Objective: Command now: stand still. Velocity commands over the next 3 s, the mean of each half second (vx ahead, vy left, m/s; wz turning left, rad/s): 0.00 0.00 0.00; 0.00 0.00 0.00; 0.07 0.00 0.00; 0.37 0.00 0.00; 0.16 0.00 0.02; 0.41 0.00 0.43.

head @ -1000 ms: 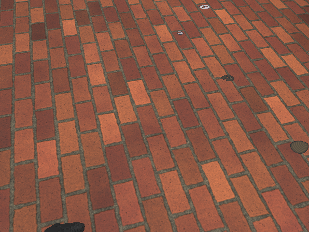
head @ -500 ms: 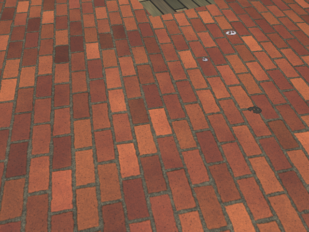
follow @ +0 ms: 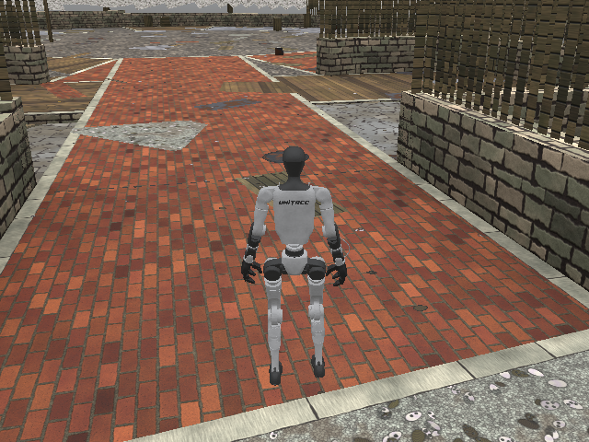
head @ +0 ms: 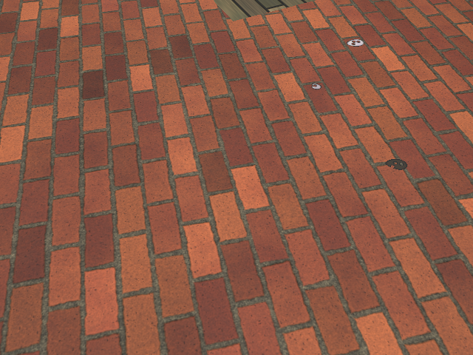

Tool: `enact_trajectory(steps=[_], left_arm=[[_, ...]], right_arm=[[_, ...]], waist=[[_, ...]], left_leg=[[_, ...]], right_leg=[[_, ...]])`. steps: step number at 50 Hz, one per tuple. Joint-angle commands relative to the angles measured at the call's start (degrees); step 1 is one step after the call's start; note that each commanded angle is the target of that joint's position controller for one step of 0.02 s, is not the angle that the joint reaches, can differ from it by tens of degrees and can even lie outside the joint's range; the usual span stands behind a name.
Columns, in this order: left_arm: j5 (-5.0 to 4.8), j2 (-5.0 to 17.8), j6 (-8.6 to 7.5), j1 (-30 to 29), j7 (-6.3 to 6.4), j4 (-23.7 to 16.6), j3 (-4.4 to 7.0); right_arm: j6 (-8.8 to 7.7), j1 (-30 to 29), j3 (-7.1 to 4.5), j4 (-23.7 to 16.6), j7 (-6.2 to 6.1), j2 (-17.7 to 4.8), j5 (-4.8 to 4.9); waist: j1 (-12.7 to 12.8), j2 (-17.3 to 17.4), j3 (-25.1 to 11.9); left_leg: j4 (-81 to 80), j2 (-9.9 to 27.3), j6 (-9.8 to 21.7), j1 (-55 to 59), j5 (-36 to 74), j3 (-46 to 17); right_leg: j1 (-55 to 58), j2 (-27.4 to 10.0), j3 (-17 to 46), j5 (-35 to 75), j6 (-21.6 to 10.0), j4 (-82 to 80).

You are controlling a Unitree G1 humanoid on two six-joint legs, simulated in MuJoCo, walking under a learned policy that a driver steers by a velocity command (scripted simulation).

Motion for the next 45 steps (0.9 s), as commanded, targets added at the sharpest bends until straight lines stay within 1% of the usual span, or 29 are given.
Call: enact_trajectory(steps=[1, 11, 20, 31, 45], left_arm=[[0.06, 5.9, -0.34, 0.3, 0.18, -0.5, 0.93], [0.22, 5.6, -0.42, 0.6, 0.2, 2.4, 0.53], [0.25, 5.2, -0.58, 2.3, 0.29, 3.9, 0.07], [0.24, 4.6, -0.66, 4.6, 0.35, 4.6, -0.46], [0.18, 4.0, -0.65, 6.5, 0.42, 4.5, -0.87]], right_arm=[[-0.33, 2.5, -0.97, -0.8, -0.28, -5.8, -0.07], [-0.32, 3.5, -0.37, 1.4, -0.59, -5.5, -0.21], [-0.37, 5.1, 0.15, 2.9, -0.69, -4.9, -0.23], [-0.44, 7.0, 0.65, 3.9, -0.72, -4.3, -0.11], [-0.59, 9.0, 1.05, 4.5, -0.76, -3.6, 0.02]], waist=[[0.2, 1.0, -1.8], [0.4, 0.8, -0.3], [0.4, 0.6, 0.4], [0.4, 0.5, 0.7], [0.4, 0.4, 0.8]], left_leg=[[-5.4, 3.1, -0.1, -4.9, 17.2, -2.6], [-7.0, 2.7, -0.1, -6.3, 10.1, -2.3], [-7.6, 2.5, 0.0, -7.2, 6.9, -2.0], [-7.6, 2.2, 0.0, -7.8, 6.1, -1.7], [-7.1, 2.1, 0.0, -8.2, 6.8, -1.3]], right_leg=[[5.5, -1.2, 0.7, 15.4, -2.1, -2.0], [4.5, -0.9, 0.4, 11.5, -1.7, -3.4], [3.6, -0.7, 0.3, 9.6, -1.6, -4.1], [3.0, -0.6, 0.3, 9.1, -1.7, -4.2], [2.7, -0.4, 0.2, 9.7, -1.9, -3.9]])
Next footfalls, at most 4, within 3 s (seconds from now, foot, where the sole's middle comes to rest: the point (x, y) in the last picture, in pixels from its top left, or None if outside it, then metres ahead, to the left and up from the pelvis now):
2.02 left None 0.44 0.07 -0.77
2.40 right None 0.40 -0.14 -0.77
2.84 left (186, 334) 0.57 0.17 -0.77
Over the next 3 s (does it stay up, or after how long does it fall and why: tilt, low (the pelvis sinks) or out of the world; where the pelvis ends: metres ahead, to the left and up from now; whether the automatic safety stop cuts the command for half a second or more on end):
stays up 0.55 0.08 0.00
